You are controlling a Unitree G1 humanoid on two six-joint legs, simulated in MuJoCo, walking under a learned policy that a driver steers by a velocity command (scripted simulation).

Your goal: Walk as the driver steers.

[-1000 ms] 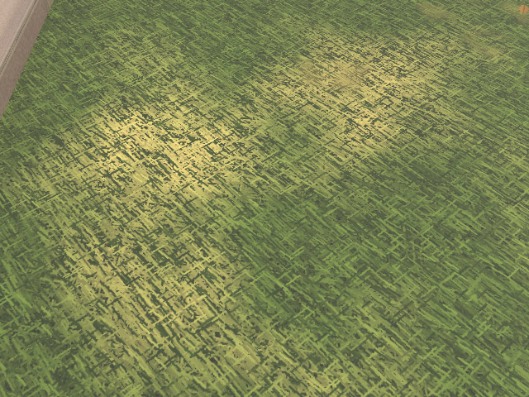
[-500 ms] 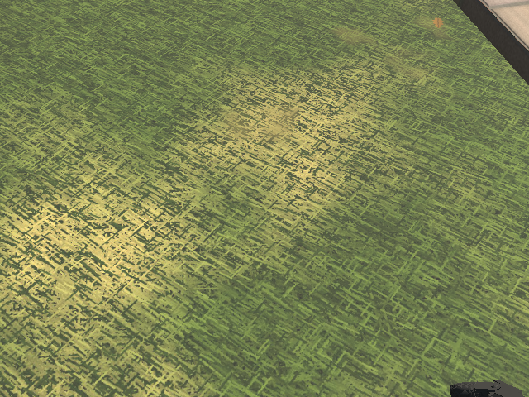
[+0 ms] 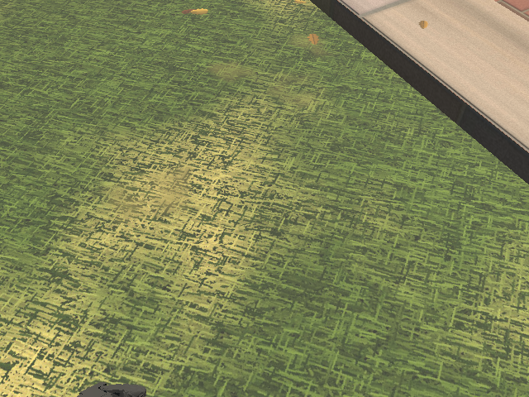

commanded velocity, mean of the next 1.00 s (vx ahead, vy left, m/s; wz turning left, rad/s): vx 0.50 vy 0.00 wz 0.49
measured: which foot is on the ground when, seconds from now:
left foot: up 0.00-0.44, down 0.46-1.00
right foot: down 0.00-0.48, up 0.50-0.98, down 1.00-1.00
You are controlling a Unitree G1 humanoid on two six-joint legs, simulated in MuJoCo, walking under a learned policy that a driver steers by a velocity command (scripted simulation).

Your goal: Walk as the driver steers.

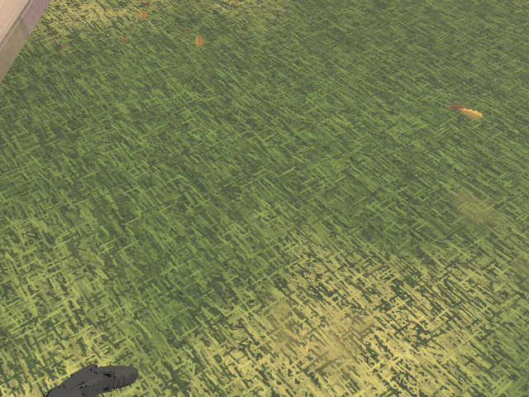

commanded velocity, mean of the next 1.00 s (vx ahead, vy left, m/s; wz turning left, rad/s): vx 0.24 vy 0.00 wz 0.10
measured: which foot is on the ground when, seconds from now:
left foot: down 0.00-0.02, up 0.04-0.46, down 0.48-1.00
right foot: down 0.00-0.48, up 0.50-0.80, down 0.82-1.00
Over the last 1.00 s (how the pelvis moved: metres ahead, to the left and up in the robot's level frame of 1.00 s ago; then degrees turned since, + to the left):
0.52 0.13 0.00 34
